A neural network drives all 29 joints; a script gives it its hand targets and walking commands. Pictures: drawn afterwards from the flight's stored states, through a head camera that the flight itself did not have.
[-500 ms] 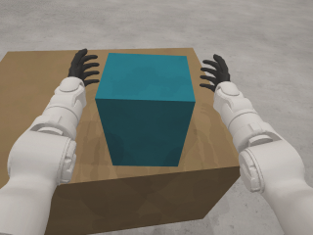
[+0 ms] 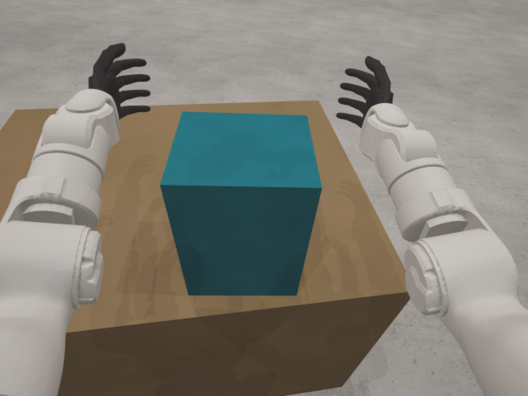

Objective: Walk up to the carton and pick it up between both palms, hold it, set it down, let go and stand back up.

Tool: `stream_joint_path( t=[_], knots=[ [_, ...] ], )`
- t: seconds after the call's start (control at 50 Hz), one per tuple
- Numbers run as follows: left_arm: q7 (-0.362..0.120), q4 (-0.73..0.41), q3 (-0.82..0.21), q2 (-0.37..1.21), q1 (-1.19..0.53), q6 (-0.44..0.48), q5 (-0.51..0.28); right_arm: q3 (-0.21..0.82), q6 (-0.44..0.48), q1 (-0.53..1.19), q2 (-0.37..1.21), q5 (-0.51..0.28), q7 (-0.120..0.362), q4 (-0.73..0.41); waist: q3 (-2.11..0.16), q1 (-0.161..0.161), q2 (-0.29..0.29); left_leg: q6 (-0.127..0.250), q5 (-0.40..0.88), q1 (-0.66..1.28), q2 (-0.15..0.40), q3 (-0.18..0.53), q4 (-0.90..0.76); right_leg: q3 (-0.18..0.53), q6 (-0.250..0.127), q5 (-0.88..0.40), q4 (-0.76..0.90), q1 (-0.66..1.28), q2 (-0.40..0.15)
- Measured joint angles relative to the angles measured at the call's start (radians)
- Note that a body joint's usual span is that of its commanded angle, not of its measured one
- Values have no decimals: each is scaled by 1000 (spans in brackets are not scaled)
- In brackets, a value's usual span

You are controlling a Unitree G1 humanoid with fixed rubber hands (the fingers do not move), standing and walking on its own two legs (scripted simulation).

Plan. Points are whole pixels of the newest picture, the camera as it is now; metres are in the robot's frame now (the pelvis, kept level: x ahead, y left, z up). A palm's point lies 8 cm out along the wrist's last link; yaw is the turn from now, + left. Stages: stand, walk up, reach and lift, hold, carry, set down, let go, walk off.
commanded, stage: set down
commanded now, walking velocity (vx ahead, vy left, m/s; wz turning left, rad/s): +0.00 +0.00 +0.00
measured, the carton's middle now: (244, 211) +0.43 +0.01 +0.05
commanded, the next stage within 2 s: none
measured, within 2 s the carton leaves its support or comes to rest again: neither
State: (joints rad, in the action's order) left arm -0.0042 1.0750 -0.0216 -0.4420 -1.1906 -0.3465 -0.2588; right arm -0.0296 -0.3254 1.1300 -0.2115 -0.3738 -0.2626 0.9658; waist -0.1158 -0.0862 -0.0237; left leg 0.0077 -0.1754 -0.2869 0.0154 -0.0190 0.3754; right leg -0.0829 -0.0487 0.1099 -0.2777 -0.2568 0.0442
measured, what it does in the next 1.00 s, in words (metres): stands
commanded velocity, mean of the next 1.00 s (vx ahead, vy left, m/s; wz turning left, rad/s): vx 0.00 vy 0.00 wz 0.00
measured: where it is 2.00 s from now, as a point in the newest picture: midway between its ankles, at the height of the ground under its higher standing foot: outside the picture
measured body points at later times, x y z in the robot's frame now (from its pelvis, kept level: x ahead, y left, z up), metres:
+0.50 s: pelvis -0.02 +0.01 +0.00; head -0.02 +0.03 +0.45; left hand +0.42 +0.23 +0.15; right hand +0.39 -0.15 +0.15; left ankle +0.01 +0.11 -0.75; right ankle +0.02 -0.09 -0.75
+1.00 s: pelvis -0.01 +0.01 +0.00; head -0.01 +0.03 +0.45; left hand +0.37 +0.22 +0.10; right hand +0.35 -0.17 +0.10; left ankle +0.01 +0.11 -0.75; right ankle +0.02 -0.09 -0.75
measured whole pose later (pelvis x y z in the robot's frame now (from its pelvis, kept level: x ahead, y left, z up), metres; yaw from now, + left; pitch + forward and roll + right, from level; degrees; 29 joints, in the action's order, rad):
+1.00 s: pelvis -0.01 +0.01 +0.00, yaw -3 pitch -3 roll +0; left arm 0.00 0.37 0.14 -0.26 -0.46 -0.42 -0.15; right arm -0.04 -0.28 0.40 -0.14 -0.26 -0.17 0.34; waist 0.04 0.02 -0.03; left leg 0.03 -0.18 -0.14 0.00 -0.07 0.37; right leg -0.02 -0.03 0.13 -0.33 -0.15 0.03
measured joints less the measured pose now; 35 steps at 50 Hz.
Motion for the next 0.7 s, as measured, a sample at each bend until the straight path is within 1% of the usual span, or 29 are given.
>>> stream_joint_path(
  t=[0.04,0.1,0.16,0.26,0.34,0.4,0.48,0.54,0.6,0.7],
  knots=[
    [-8,-40,8,-10,3,-28,4,10,-12,0,-13,-10,-5,-33,2,-13,-1,1,-2,15,0,-1,0,5,3,-2,6,17,1],
    [-24,-30,27,-14,-15,-59,33,40,-41,23,-42,-31,1,-9,16,-21,-5,7,-2,55,-1,-13,-11,19,6,-5,13,51,1],
    [-36,23,30,-9,-24,-64,46,76,-60,34,-69,-56,13,39,28,-16,-9,12,5,86,-5,-25,-26,33,9,-8,13,71,-3],
    [-43,47,25,17,51,-8,43,113,-37,-46,-64,-80,34,27,37,5,-12,18,18,102,-11,-36,-42,45,14,-15,10,75,-8],
    [-36,-41,54,48,176,20,65,95,-4,-168,-18,-55,40,-52,65,30,-11,19,23,107,-13,-36,-39,46,15,-20,8,81,-10],
    [-25,-134,61,60,270,26,58,48,15,-271,30,-5,39,-147,76,42,-14,19,24,93,-14,-29,-30,39,15,-20,1,71,-12],
    [-1,-260,67,64,347,1,44,-34,20,-357,85,86,35,-272,90,54,-18,19,19,69,-16,-18,-6,29,15,-12,-19,52,-14],
    [11,-337,65,61,367,-28,33,-81,11,-371,98,129,35,-329,88,53,-18,19,12,56,-17,-12,9,23,16,-5,-31,43,-15],
    [5,-403,74,67,384,-58,44,-91,6,-378,84,138,34,-355,79,48,-17,20,3,72,-18,-10,13,22,18,3,-31,61,-16],
    [-34,-463,115,87,426,-110,100,-45,-16,-413,37,90,27,-358,88,34,-18,23,-13,159,-18,-18,-2,32,23,14,-14,146,-15]
  ],
)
